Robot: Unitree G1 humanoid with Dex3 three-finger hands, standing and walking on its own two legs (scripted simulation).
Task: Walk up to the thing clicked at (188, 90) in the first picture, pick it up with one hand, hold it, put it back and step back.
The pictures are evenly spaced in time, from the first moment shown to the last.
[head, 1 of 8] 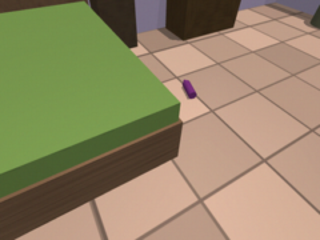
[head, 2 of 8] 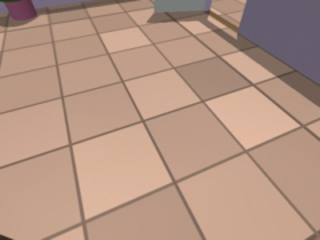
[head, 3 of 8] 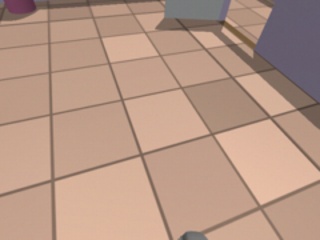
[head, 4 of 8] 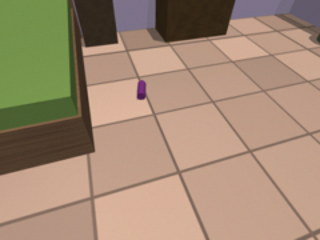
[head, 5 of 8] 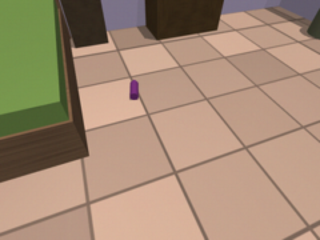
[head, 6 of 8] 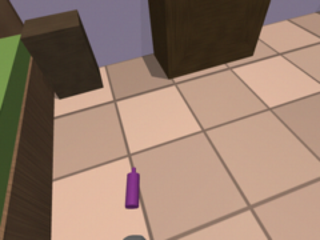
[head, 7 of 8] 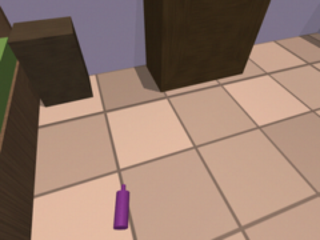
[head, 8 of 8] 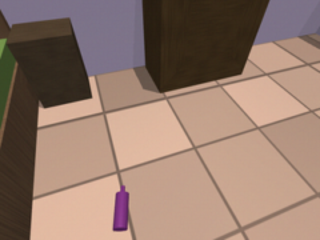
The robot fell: no
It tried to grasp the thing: no
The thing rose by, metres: 0.00
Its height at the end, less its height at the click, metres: +0.00
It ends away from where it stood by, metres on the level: 0.00
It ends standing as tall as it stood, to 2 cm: yes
